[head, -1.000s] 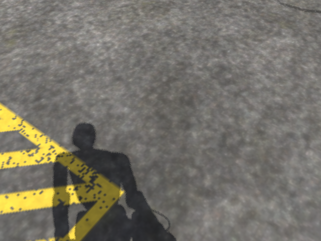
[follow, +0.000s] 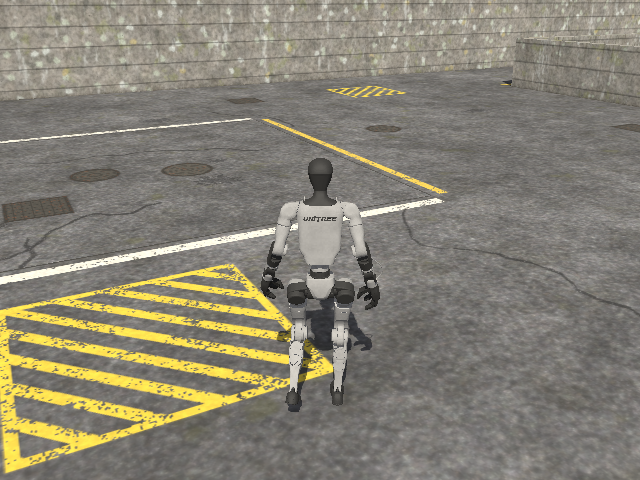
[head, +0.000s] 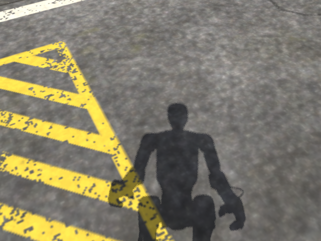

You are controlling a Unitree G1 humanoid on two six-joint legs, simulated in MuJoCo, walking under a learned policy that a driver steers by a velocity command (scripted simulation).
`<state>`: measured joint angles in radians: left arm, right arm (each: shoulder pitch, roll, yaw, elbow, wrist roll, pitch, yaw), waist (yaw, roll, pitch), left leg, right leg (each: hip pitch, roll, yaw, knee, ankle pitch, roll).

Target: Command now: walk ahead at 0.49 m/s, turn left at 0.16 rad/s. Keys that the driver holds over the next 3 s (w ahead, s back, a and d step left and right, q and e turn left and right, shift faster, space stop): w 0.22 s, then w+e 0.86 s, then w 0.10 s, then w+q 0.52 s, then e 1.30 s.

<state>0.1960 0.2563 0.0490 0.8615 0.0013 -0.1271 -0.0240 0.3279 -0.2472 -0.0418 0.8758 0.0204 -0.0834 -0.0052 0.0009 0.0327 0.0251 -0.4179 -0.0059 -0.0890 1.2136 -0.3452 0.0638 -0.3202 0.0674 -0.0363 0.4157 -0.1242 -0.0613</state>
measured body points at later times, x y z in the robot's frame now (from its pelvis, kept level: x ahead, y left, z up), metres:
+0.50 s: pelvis +0.28 +0.07 +0.00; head +0.30 +0.08 +0.45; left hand +0.33 +0.34 -0.14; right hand +0.41 -0.20 -0.10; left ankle +0.33 +0.16 -0.74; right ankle +0.18 -0.08 -0.64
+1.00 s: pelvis +0.52 -0.03 -0.02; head +0.56 -0.05 +0.43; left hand +0.78 +0.15 -0.11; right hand +0.48 -0.32 -0.15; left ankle +0.41 +0.16 -0.64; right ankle +0.57 -0.12 -0.74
